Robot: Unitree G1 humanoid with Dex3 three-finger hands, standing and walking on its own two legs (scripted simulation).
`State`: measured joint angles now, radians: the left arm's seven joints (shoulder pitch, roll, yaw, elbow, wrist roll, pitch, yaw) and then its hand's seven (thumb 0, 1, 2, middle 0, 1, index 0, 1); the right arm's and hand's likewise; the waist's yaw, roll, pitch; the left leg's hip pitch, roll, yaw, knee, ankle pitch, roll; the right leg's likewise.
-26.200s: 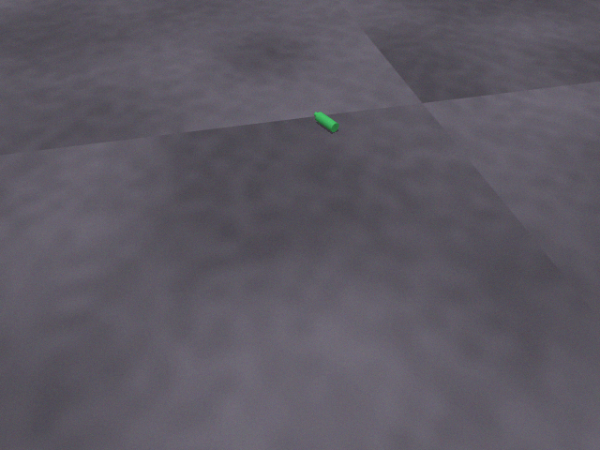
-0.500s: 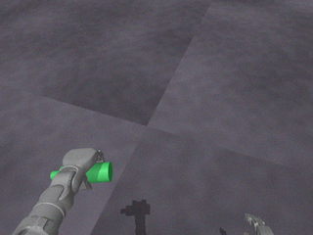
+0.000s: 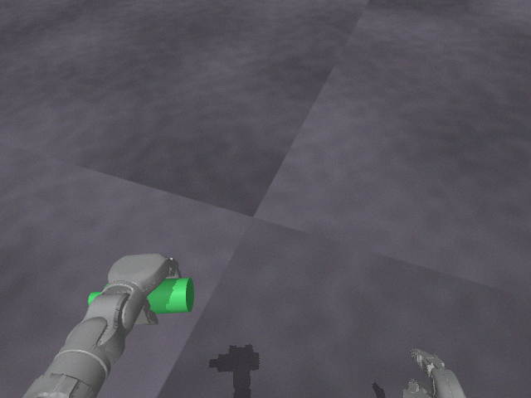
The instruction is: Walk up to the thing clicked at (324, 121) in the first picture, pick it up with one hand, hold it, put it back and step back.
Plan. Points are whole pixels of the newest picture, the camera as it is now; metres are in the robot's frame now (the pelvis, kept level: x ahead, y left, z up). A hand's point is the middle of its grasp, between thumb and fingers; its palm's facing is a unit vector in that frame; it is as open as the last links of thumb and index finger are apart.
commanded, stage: hold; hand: left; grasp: from above
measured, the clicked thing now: (141, 297) +0.30 +0.24 -0.06
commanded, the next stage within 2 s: crouch in 0.54 s
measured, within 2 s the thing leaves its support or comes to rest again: neither
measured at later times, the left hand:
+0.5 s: hand (147, 295) +0.29 +0.22 -0.04, palm faces -0.44 -0.05 -0.90, open 8.7 cm
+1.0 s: hand (154, 312) +0.28 +0.22 -0.10, palm faces -0.46 -0.01 -0.89, open 8.6 cm
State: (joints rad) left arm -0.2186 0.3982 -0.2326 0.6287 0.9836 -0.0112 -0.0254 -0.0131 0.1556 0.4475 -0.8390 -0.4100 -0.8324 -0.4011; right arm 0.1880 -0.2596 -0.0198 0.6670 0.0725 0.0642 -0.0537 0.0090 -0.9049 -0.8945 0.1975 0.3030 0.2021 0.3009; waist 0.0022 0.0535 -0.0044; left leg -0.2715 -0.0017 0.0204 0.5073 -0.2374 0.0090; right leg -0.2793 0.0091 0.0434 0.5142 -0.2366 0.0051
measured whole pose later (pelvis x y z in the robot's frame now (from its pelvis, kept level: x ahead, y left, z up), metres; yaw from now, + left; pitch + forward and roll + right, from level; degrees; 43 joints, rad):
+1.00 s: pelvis +0.00 +0.00 -0.01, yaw +1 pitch +6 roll +0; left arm -0.29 0.37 -0.22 0.85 1.08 -0.05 0.17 -0.01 0.17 0.39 -0.84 -0.40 -0.84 -0.39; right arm 0.19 -0.25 -0.04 0.69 0.05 0.07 -0.03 0.01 -0.90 -0.89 0.20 0.30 0.20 0.30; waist -0.02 0.02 -0.02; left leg -0.46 0.00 0.00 0.65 -0.29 0.01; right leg -0.46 0.01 0.02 0.65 -0.29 0.00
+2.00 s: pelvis -0.06 +0.00 -0.34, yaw -2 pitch +37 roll -5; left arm -0.72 0.52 0.03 1.26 1.24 -0.17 0.44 -0.01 0.12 0.51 -0.82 -0.49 -0.81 -0.47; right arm 0.12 -0.25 -0.04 0.75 -0.11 -0.07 0.09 0.00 -0.91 -0.90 0.20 0.30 0.20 0.30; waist -0.14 0.02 -0.17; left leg -2.05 -0.01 -0.07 2.09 -0.69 0.01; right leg -2.00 0.02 -0.06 2.04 -0.69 0.01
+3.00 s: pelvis -0.07 +0.00 -0.44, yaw -5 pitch +33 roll -7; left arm -0.82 0.66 0.12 1.47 1.30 -0.26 0.52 -0.01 0.15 0.49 -0.82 -0.44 -0.81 -0.43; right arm 0.10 -0.27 0.01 0.80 -0.17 -0.09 0.15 0.00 -0.91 -0.90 0.20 0.30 0.20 0.30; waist -0.19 -0.03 -0.06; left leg -2.30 0.00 -0.11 2.43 -0.71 0.00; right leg -2.25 0.04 -0.10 2.35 -0.69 0.01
